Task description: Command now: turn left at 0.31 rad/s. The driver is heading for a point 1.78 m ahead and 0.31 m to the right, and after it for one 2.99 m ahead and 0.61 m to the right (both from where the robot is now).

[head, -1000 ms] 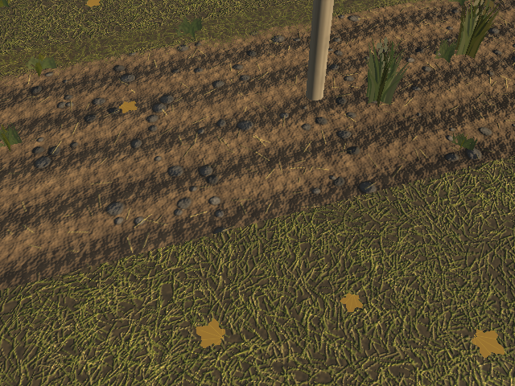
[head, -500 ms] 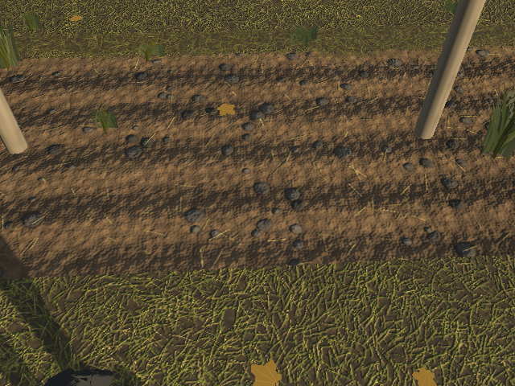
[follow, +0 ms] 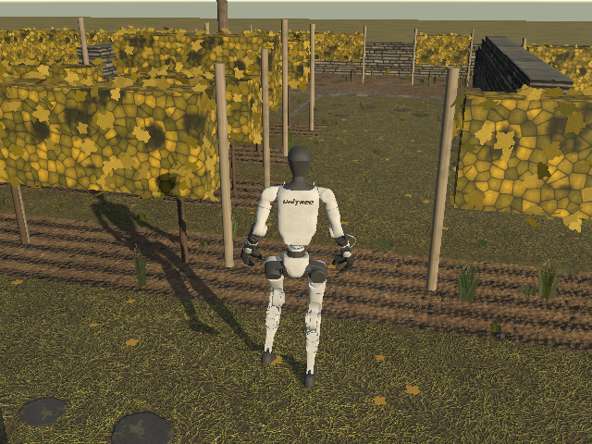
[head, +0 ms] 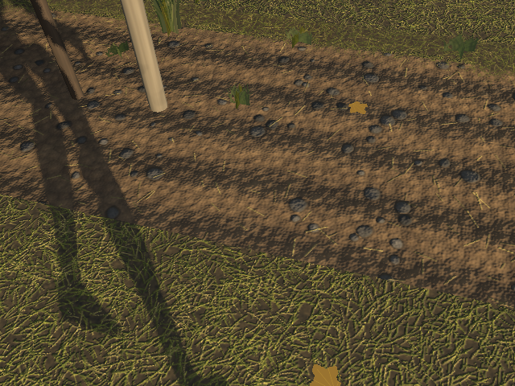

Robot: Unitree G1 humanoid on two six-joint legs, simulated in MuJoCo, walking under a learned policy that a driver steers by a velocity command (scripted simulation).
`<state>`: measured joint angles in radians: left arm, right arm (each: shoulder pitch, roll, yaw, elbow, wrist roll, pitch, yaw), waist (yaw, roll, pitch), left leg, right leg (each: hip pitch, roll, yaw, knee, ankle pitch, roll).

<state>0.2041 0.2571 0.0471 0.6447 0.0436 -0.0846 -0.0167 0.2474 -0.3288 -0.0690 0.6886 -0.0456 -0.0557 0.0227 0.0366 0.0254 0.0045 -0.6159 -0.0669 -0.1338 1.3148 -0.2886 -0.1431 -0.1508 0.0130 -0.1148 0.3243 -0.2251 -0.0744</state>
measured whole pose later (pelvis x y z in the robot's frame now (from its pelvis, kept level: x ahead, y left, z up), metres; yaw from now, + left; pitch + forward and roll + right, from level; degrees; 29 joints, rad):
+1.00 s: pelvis -0.04 +0.02 -0.02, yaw +2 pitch +0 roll +1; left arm 0.20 0.27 0.01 0.62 0.01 -0.10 -0.09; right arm 0.20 -0.30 -0.01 0.67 0.00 -0.04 0.04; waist -0.02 0.00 0.05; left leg -0.24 0.04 0.01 0.53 -0.30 -0.05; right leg -0.28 -0.05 -0.12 0.59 -0.32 -0.02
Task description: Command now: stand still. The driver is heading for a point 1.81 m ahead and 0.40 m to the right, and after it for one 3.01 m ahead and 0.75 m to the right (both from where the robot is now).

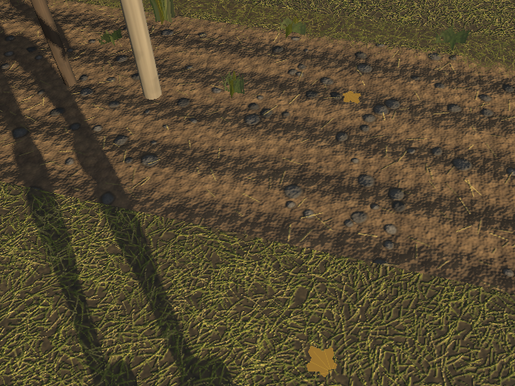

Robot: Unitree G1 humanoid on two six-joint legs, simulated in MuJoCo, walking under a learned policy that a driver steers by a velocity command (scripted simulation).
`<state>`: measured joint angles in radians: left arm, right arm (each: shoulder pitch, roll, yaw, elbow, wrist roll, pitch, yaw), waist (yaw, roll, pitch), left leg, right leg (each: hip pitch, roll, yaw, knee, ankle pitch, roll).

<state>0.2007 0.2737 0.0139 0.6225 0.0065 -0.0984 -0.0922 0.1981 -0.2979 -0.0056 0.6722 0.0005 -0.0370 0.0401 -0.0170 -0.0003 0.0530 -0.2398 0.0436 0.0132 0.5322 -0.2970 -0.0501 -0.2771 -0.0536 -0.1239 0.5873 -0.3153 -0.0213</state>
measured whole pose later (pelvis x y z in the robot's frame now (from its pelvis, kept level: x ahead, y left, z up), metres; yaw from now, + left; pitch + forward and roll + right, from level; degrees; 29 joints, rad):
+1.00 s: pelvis +0.36 +0.02 -0.14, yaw +1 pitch +2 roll +5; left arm 0.01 0.23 0.01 0.73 -0.03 -0.09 -0.09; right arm 0.64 -0.18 -0.01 1.01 0.02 -0.04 -0.04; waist -0.15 -0.07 0.01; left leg -0.07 -0.07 0.03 1.22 -0.83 0.05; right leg -0.43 -0.08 0.04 0.35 0.35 -0.06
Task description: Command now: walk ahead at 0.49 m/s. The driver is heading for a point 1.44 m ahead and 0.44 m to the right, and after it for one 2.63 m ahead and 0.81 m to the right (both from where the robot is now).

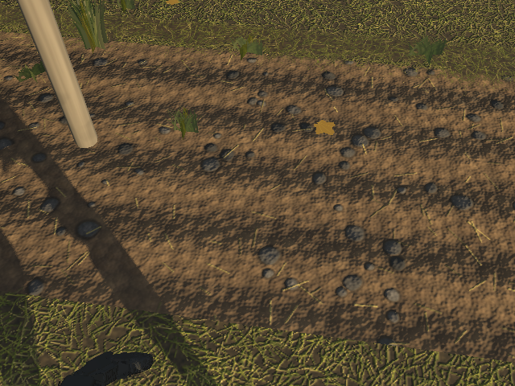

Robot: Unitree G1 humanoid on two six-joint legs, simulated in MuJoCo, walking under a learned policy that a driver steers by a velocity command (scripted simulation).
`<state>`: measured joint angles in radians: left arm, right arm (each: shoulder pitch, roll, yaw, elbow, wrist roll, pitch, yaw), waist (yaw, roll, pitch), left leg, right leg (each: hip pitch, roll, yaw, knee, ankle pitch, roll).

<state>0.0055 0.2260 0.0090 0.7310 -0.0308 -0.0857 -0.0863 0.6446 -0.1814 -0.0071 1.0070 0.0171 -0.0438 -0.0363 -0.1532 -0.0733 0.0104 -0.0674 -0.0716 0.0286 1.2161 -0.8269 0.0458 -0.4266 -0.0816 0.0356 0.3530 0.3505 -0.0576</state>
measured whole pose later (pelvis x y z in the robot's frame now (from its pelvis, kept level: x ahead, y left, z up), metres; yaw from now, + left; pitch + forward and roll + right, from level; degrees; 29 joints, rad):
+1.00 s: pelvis +0.35 +0.01 -0.03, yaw -20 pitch +3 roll +1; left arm 0.18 0.25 0.10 0.87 -0.02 0.01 0.00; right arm 0.14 -0.30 -0.10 0.92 0.01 -0.03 -0.02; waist 0.01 0.04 -0.03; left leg -0.35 0.12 0.17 0.74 -0.42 -0.02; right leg -0.30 -0.02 -0.05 0.55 -0.31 -0.07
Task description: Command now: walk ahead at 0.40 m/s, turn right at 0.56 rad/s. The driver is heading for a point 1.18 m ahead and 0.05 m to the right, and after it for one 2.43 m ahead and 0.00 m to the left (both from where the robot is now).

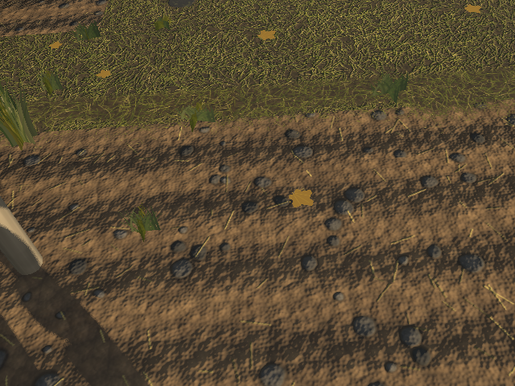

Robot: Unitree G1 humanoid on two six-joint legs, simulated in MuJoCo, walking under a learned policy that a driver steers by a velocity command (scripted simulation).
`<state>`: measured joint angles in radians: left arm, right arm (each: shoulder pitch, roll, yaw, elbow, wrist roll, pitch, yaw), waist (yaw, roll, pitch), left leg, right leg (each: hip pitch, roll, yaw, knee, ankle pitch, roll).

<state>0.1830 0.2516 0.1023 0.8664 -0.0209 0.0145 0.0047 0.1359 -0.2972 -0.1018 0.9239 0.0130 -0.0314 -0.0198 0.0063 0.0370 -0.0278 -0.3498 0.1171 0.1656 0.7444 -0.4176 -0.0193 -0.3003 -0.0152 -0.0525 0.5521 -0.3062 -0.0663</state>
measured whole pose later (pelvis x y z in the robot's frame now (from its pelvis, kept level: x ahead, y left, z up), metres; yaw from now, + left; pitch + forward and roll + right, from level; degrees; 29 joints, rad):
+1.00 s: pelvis +0.49 -0.12 +0.00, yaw -15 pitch +1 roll +1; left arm 0.10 0.24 0.06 0.82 0.00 -0.08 -0.02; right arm 0.30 -0.28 -0.05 1.01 0.04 -0.09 0.00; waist -0.03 0.02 0.04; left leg -0.33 0.03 -0.03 1.12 -0.42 0.03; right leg -0.38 0.00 -0.06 0.51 -0.14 -0.05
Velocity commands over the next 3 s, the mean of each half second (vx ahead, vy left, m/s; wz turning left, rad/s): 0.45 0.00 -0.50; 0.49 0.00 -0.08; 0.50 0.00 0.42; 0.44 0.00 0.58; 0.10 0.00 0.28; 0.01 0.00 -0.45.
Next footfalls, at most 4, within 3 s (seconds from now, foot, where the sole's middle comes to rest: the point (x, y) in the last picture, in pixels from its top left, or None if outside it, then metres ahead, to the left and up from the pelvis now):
0.38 left None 0.37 0.08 -0.77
0.90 right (383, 357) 0.57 -0.25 -0.77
1.44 left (307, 251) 0.91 -0.07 -0.77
1.92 right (349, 175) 1.22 -0.23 -0.77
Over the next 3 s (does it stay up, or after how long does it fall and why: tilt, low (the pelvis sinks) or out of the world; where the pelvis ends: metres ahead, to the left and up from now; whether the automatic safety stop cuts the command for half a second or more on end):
stays up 1.15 -0.17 0.01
